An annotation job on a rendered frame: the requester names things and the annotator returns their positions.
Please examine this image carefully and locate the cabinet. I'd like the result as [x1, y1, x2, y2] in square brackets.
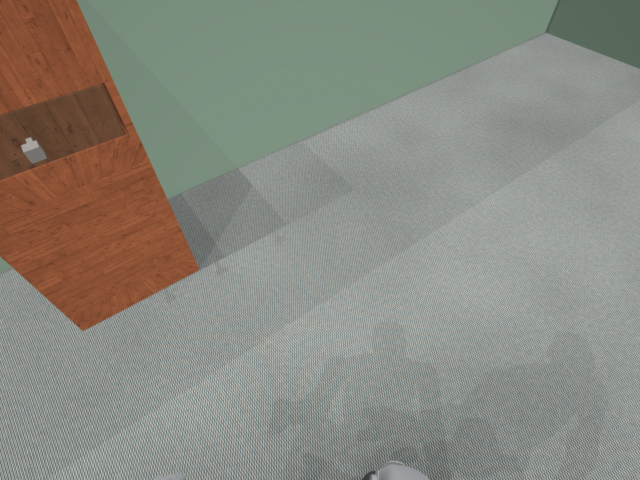
[0, 0, 200, 331]

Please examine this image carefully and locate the drawer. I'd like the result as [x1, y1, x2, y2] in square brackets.
[0, 83, 126, 180]

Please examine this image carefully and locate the handle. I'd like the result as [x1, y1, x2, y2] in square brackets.
[21, 137, 47, 164]

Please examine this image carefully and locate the robot right shin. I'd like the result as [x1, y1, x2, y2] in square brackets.
[378, 461, 405, 471]

